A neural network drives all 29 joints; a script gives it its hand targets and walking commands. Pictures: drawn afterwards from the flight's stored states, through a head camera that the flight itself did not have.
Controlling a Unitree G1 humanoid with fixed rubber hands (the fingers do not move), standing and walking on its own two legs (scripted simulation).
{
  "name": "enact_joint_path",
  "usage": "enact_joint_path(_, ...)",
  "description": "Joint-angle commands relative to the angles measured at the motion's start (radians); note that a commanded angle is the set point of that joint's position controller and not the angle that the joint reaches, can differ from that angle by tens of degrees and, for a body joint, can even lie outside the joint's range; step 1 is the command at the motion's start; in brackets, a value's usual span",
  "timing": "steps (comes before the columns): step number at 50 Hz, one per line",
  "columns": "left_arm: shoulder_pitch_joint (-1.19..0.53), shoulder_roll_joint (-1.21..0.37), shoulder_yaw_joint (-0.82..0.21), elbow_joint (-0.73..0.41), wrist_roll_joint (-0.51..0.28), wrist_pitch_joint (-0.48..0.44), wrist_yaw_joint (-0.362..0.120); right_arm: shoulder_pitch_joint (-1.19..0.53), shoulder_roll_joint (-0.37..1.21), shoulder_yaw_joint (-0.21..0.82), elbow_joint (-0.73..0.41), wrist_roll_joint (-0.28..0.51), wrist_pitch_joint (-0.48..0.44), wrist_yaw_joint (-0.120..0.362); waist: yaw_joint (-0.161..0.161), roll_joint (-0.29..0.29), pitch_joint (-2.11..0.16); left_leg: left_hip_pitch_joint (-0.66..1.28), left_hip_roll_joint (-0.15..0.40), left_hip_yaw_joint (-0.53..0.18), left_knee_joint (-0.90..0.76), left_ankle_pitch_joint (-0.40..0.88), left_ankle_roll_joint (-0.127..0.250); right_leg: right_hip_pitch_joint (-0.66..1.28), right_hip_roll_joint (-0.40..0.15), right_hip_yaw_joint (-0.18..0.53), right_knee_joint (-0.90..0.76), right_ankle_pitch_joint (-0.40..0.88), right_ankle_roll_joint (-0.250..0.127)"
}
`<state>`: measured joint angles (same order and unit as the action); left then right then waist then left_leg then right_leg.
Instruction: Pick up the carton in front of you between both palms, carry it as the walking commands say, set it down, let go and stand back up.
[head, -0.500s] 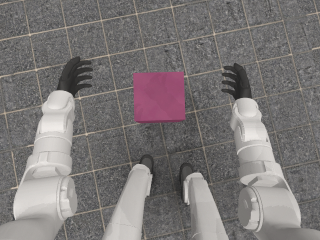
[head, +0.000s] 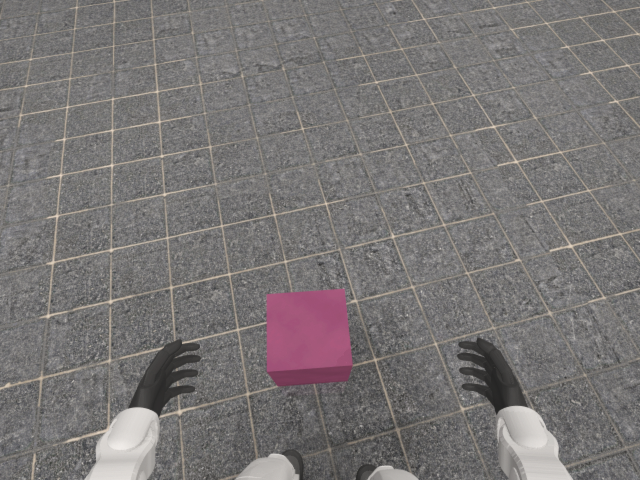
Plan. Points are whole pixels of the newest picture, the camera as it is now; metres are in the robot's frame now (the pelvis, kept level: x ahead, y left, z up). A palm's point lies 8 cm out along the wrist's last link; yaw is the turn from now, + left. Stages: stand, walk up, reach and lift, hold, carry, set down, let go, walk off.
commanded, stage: let go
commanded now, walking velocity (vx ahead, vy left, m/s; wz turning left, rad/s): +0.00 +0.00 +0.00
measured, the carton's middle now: (309, 340) +0.42 +0.07 -0.64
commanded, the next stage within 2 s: stand in 0.58 s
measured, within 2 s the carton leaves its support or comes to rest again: neither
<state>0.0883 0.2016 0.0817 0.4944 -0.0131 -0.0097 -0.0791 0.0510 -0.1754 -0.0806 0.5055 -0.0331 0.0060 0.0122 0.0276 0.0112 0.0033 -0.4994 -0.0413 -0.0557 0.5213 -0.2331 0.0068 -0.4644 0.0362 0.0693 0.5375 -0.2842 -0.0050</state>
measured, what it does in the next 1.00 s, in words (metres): stands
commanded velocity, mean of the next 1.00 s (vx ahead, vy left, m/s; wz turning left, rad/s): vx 0.00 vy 0.00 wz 0.00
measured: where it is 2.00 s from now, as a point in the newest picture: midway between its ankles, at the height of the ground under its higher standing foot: outside the picture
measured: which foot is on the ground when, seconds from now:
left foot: down 0.00-1.00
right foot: down 0.00-1.00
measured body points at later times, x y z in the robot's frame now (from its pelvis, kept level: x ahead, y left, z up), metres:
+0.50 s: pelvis +0.01 -0.01 +0.01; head +0.02 -0.01 +0.46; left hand +0.18 +0.22 -0.07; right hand +0.19 -0.24 -0.07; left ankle +0.00 +0.11 -0.73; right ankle -0.02 -0.12 -0.73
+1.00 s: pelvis +0.02 +0.01 +0.01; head +0.03 +0.03 +0.45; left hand +0.17 +0.30 -0.10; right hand +0.16 -0.29 -0.08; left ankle +0.00 +0.11 -0.73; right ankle -0.02 -0.12 -0.73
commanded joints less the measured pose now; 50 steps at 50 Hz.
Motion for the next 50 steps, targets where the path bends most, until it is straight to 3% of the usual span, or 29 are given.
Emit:
enact_joint_path(1,0.052,0.101,0.011,-0.114,-0.004,-0.01,0.006,0.04,-0.083,0.003,-0.116,0.016,-0.018,0.01,-0.008,-0.041,-0.227,0.325,0.002,0.037,-0.077,0.254,-0.024,0.203,-0.01,-0.035,-0.125,0.236,0.032)
enact_joint_path(6,0.09,0.107,-0.007,-0.148,0.004,0.031,0.003,0.116,-0.098,0.017,-0.142,0.029,0.017,0.028,-0.026,-0.064,-0.069,0.39,-0.012,0.053,-0.121,0.163,-0.023,0.248,-0.023,-0.026,-0.187,0.196,0.031)
enact_joint_path(13,0.092,0.121,0.003,-0.164,0.028,0.103,0.0,0.12,-0.104,0.025,-0.172,0.031,0.079,0.05,-0.021,-0.043,0.046,0.46,-0.022,0.059,-0.114,0.119,-0.023,0.247,-0.041,-0.021,-0.213,0.147,0.023)
enact_joint_path(25,0.097,0.109,-0.004,-0.168,0.032,0.135,0.005,0.133,-0.115,0.01,-0.173,0.018,0.118,0.05,-0.028,-0.031,0.024,0.475,-0.01,0.04,-0.116,0.219,-0.018,0.343,-0.014,-0.033,-0.172,0.29,0.029)
enact_joint_path(26,0.085,0.144,-0.002,-0.228,0.05,0.189,0.031,0.2,-0.116,0.006,-0.115,0.038,0.087,0.029,-0.031,-0.006,-0.032,0.462,-0.039,0.044,-0.078,0.223,-0.025,0.383,-0.016,-0.027,-0.136,0.368,0.024)
enact_joint_path(27,0.101,0.134,-0.014,-0.209,0.044,0.2,0.043,0.184,-0.12,0.015,-0.131,0.035,0.079,0.021,-0.036,-0.036,-0.026,0.452,-0.033,0.042,-0.077,0.218,-0.022,0.374,-0.015,-0.029,-0.127,0.389,0.029)
enact_joint_path(29,0.103,0.119,-0.023,-0.213,0.038,0.209,0.055,0.16,-0.124,0.023,-0.138,0.04,0.073,0.017,-0.026,-0.032,-0.013,0.424,-0.032,0.043,-0.075,0.22,-0.023,0.364,-0.012,-0.033,-0.122,0.368,0.024)
enact_joint_path(30,0.069,0.242,0.01,-0.084,0.036,0.138,0.094,0.11,-0.229,0.001,0.003,-0.014,0.055,-0.017,0.0,-0.118,0.03,0.291,0.061,0.004,-0.064,0.179,-0.034,0.26,-0.06,-0.003,-0.119,0.194,0.042)
enact_joint_path(31,0.085,0.239,0.012,-0.066,0.044,0.103,0.104,0.132,-0.241,-0.006,0.011,-0.018,0.043,-0.03,-0.019,-0.089,0.015,0.299,0.067,-0.009,-0.063,0.138,-0.026,0.259,-0.065,0.018,-0.128,0.114,0.033)
enact_joint_path(33,0.078,0.214,0.002,-0.035,0.048,0.066,0.099,0.117,-0.238,0.0,0.056,-0.022,0.021,-0.035,-0.025,-0.031,0.009,0.282,0.078,-0.027,-0.087,0.059,-0.013,0.242,-0.068,0.033,-0.133,0.025,0.019)
enact_joint_path(40,0.078,0.239,-0.002,0.065,0.049,0.022,0.093,0.082,-0.261,0.002,0.148,-0.009,-0.009,-0.033,-0.026,0.008,-0.064,0.316,0.103,-0.051,-0.077,0.229,-0.003,0.3,-0.077,0.04,-0.097,0.202,0.009)
enact_joint_path(50,0.089,0.275,-0.013,0.16,0.047,0.007,0.105,0.08,-0.31,0.006,0.232,-0.005,-0.018,-0.039,-0.034,0.006,-0.058,0.364,0.116,-0.067,-0.095,0.306,0.006,0.314,-0.089,0.051,-0.106,0.258,0.006)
